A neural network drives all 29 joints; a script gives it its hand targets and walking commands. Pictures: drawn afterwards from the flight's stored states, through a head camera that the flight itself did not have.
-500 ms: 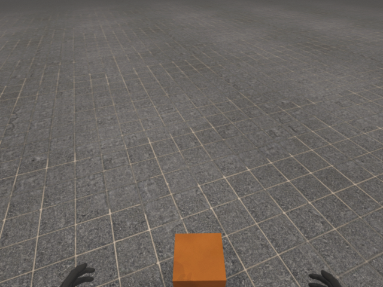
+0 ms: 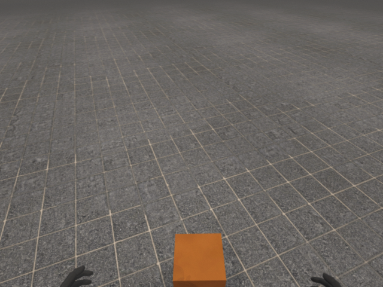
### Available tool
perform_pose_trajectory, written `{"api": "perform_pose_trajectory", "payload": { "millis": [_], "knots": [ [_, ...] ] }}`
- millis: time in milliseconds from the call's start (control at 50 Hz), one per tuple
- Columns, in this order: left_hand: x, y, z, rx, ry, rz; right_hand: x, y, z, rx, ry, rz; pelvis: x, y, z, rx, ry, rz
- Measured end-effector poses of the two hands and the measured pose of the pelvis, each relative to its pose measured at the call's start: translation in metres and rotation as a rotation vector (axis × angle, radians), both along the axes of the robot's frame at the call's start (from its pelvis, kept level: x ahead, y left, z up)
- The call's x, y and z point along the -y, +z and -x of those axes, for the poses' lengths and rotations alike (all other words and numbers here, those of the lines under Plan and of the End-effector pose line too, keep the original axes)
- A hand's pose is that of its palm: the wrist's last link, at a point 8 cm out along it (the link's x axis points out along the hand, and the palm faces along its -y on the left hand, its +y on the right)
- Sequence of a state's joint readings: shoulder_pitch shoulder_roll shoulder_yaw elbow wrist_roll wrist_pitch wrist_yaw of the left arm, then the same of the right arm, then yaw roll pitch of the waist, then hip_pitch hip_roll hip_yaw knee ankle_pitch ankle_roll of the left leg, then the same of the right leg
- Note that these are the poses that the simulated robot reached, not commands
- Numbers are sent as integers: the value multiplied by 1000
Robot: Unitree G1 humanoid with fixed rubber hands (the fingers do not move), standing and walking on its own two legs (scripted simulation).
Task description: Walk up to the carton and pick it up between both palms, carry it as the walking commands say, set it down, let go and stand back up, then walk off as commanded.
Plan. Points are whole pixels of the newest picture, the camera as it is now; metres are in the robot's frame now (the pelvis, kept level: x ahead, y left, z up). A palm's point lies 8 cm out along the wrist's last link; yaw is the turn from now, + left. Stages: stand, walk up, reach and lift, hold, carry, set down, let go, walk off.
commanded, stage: stand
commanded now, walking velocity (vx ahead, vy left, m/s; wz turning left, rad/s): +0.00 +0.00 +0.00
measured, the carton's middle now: (198, 268) +0.48 +0.01 -0.63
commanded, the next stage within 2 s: walk off in 0.28 s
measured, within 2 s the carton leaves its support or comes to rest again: rests again in 1.58 s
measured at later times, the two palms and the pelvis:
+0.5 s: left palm out of the picture +0.12 +0.29 -0.06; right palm out of the picture +0.12 -0.28 -0.07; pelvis -0.01 +0.00 +0.00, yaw +0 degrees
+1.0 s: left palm out of the picture +0.13 +0.42 -0.17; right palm (237, 240) +0.31 -0.09 -0.09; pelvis +0.12 +0.15 -0.04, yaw +15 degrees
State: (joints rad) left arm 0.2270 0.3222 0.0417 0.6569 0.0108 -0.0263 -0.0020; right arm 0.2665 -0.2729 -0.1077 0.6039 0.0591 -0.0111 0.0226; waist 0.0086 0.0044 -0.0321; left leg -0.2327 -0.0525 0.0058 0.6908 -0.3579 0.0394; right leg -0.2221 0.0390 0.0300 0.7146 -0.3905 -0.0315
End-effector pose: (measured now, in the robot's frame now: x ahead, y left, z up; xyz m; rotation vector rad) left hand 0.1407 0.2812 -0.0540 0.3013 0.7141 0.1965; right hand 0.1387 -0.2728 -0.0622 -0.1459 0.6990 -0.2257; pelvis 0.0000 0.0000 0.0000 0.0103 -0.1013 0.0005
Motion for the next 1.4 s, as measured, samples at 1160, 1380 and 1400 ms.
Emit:
{"api": "perform_pose_trajectory", "payload": {
  "millis": [1160, 1380, 1400],
  "knots": [
    [-215, -64, -132, -14, 239, 226, -271, -23, -188, -267, 252, 87, -229, -15, -187, -78, 354, 139],
    [-314, -56, -232, -7, 389, 356, -346, 15, -238, -556, 278, 257, -325, 13, -292, -155, 560, 260],
    [-325, -59, -240, -11, 400, 359, -351, 16, -242, -587, 273, 274, -335, 12, -303, -160, 578, 264]
  ]
}}
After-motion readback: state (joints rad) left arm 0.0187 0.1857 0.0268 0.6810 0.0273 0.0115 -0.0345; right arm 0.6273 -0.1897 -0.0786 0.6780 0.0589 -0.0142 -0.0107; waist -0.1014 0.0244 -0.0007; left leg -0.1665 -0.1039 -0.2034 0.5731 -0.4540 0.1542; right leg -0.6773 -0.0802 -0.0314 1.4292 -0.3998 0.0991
